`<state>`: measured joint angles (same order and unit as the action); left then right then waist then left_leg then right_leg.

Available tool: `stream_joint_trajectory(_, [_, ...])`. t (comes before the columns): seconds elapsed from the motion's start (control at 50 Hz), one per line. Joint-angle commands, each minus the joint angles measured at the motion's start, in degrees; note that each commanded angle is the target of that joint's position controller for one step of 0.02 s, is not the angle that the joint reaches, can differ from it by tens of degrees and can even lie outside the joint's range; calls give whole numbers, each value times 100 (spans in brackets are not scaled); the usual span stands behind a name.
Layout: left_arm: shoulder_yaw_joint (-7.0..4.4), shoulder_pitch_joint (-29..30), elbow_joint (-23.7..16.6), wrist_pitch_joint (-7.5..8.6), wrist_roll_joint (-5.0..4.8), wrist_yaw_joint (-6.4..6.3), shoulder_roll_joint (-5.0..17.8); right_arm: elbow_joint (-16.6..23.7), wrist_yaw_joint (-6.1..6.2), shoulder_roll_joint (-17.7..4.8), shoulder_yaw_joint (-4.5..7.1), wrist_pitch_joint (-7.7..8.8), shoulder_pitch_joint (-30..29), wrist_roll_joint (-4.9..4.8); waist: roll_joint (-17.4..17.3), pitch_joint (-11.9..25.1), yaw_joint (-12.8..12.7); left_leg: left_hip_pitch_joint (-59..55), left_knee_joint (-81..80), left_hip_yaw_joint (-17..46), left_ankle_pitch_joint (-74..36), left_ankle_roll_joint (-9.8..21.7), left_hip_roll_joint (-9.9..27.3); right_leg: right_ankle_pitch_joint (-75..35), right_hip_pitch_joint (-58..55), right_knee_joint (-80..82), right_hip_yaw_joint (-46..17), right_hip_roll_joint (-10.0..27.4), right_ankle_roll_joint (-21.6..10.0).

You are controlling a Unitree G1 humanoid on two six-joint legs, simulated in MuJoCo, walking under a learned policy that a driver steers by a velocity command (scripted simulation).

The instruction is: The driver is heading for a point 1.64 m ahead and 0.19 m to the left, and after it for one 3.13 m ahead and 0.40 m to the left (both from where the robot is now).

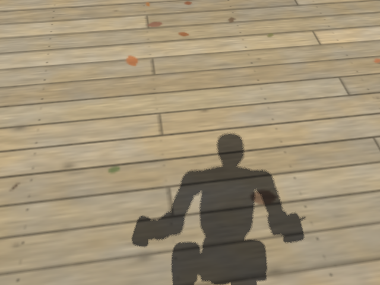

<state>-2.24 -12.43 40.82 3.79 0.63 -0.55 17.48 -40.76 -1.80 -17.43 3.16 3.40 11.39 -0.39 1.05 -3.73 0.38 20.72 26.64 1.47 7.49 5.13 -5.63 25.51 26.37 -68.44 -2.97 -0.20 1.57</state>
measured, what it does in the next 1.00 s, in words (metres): walks ahead, turning left: right foot, then left foot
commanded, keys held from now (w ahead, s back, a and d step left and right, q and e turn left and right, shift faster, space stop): q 0.34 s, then no key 0.66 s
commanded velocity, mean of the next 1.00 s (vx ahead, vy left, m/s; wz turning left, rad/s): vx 0.06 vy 0.00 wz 0.30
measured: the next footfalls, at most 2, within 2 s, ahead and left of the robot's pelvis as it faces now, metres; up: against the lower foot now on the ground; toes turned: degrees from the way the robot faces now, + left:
right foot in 0.36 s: +0.26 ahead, -0.12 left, +0.00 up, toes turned +20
left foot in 0.70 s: +0.12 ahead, +0.11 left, +0.00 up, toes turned +14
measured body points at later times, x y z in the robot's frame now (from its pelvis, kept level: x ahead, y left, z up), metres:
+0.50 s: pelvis +0.14 -0.04 +0.00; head +0.18 -0.04 +0.45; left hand +0.22 +0.27 -0.08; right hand +0.36 -0.28 -0.10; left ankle +0.04 +0.07 -0.65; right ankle +0.22 -0.13 -0.73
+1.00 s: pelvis +0.14 +0.00 +0.00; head +0.14 +0.01 +0.45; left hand +0.15 +0.29 -0.12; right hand +0.33 -0.20 -0.12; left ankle +0.09 +0.10 -0.73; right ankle +0.22 -0.13 -0.73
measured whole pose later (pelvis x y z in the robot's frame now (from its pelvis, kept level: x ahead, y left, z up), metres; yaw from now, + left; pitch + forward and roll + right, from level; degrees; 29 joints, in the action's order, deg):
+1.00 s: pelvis +0.14 +0.00 +0.00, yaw +18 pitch -2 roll -1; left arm -2.1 -11.9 49.2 0.5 0.8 -1.2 14.9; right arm -45.5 0.9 -12.5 0.8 0.0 13.1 0.9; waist 0.3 -1.4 -1.3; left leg 9.8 29.4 3.3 18.1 0.8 -1.5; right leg 11.9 13.9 -27.2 -2.7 1.1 2.7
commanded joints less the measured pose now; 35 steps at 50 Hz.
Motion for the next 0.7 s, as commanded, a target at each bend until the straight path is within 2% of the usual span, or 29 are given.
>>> stream_joint_trajectory(0.02, [-175,-269,-414,-34,27,-87,569,391,105,-820,220,-21,23,47,-395,874,-204,-1000,-765,1577,-3839,1137,1536,-291,586,403,-160,264,211])
stream_joint_trajectory(0.08, [-146,-161,-428,-136,54,-171,467,344,214,-1009,290,-122,62,-15,-465,1049,-196,-823,-675,1386,-3908,1019,1351,-856,530,1246,-89,100,411])
stream_joint_trajectory(0.14, [-141,235,-497,-179,21,-167,422,307,335,-997,297,-298,112,-93,-568,1176,-57,-843,-520,1454,-3117,697,1160,-1576,404,1967,-170,-32,471])
stream_joint_trajectory(0.24, [-159,909,-675,-119,-29,-78,448,325,436,-974,306,-489,215,-71,-767,979,167,-1233,-242,2177,-2060,576,1220,-1497,495,2925,-414,-194,408])
stream_joint_trajectory(0.28, [-199,888,-669,-49,-34,-42,524,384,441,-943,302,-523,166,-70,-873,931,129,-1379,-32,2505,-2018,544,1237,-1290,287,3357,-475,-250,310])
stream_joint_trajectory(0.32, [-252,626,-587,26,-50,-19,576,490,441,-896,284,-540,-70,-96,-987,878,-96,-1336,226,2672,-1806,368,1037,-1750,-361,4284,-405,-241,131])
stream_joint_trajectory(0.34, [-291,438,-531,64,-26,-32,662,559,434,-798,251,-537,-150,-91,-906,922,-197,-1031,479,2592,-1354,182,817,-2649,-1087,4827,-466,28,-22])
stream_joint_trajectory(0.36, [-358,303,-573,48,64,-80,1016,597,413,-485,155,-511,149,22,-50,1349,-44,-501,1431,2000,205,-108,408,-4205,-2109,4688,-1327,1151,-478])
stream_joint_trajectory(0.38, [-385,246,-496,-54,231,-82,1177,611,414,-413,138,-485,682,-16,1368,1369,257,723,2511,1186,3238,-506,-475,-5897,-2792,4589,-2753,2216,-1616])
stream_joint_trajectory(0.4, [-343,57,-470,-89,105,-68,869,486,399,-886,232,-463,878,58,1238,1502,131,1041,3647,1018,3441,-783,-134,-5588,-2757,4628,-3268,2543,-1995])
stream_joint_trajectory(0.42, [-267,167,-528,-101,46,-69,610,374,401,-1119,325,-507,656,-4,711,1274,20,1120,4187,1013,3035,-907,-9,-5199,-2536,4524,-2600,2179,-1819])
stream_joint_trajectory(0.44, [-231,328,-540,-133,35,-58,513,288,437,-1053,338,-590,503,-34,388,1097,26,1136,4371,939,2696,-994,52,-4770,-2294,4504,-2009,1774,-1552])
stream_joint_trajectory(0.46, [-208,453,-535,-164,-13,-58,491,309,464,-972,325,-657,375,-24,363,941,13,1146,4393,941,2457,-1046,93,-4411,-2061,4574,-1760,1603,-1446])
stream_joint_trajectory(0.5, [-184,584,-473,-229,17,-57,514,344,438,-631,228,-698,300,-56,572,807,90,730,3931,655,2123,-1101,109,-4142,-1626,4757,-1195,1211,-1345])
stream_joint_trajectory(0.56, [-184,622,-392,-291,16,-63,495,364,414,-348,111,-665,182,-25,919,955,28,193,2566,290,1995,-1139,316,-3923,-1715,4800,-918,1074,-1365])
stream_joint_trajectory(0.6, [-220,522,-319,-328,-14,-59,616,375,375,-322,75,-643,45,-6,1048,1009,-113,-198,1744,153,1785,-1084,447,-3643,-1745,4814,-994,1146,-1422])
stream_joint_trajectory(0.64, [-232,424,-240,-361,-46,-50,703,311,341,-412,100,-628,66,-19,1041,986,-157,-503,1029,78,1396,-987,463,-3157,-1721,4785,-1116,1200,-1433])
stream_joint_trajectory(0.68, [-188,460,-169,-374,-108,-40,645,140,297,-367,103,-599,305,8,893,852,30,-1151,-242,-79,465,-754,395,-2558,-1355,4683,-1027,1069,-1226])
stream_joint_trajectory(0.7, [-156,194,-53,-340,-117,-28,576,164,295,-473,110,-586,247,65,715,783,0,-1524,-588,122,62,-571,515,-2158,-1035,4664,-967,955,-936])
